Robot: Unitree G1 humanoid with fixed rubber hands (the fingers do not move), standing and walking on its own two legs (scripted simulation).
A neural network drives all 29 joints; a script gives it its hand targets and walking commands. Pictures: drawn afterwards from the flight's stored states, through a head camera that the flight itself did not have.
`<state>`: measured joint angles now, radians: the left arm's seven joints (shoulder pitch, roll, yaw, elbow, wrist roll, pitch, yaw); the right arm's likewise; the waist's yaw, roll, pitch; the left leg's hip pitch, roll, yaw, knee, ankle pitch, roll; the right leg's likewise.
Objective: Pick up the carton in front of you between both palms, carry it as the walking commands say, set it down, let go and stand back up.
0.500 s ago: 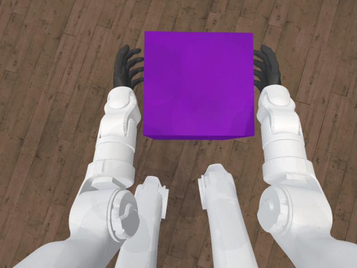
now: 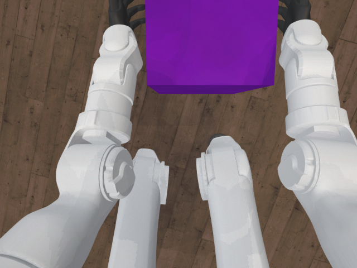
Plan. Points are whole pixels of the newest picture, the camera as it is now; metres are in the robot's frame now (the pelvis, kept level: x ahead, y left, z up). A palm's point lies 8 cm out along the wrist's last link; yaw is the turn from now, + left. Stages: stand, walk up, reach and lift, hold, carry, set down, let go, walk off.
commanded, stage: set down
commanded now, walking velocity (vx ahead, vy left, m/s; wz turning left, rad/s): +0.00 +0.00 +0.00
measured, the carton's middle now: (202, 43) +0.51 -0.12 -0.23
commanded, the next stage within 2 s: none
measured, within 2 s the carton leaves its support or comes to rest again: rests again in 1.22 s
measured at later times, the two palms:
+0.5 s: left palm (127, 36) +0.54 +0.03 -0.19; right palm (281, 35) +0.48 -0.27 -0.19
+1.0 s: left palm (123, 37) +0.54 +0.04 -0.20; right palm (279, 33) +0.49 -0.27 -0.20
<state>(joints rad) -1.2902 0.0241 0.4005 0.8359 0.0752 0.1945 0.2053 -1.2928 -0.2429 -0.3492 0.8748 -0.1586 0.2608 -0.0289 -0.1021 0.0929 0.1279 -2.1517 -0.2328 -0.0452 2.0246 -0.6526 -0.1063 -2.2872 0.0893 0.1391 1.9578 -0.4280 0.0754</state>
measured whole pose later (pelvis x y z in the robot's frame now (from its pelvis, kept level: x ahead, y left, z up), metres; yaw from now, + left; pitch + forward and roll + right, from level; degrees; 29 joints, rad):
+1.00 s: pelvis -0.01 +0.00 -0.04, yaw +1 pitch +36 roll +1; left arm -1.47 0.14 0.33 1.05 0.08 0.16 0.12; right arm -1.42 -0.31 -0.44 1.03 -0.18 0.18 0.12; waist -0.14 0.10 0.35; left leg -2.19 -0.22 -0.04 2.18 -0.62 -0.08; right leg -2.28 -0.03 0.07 2.09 -0.45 0.04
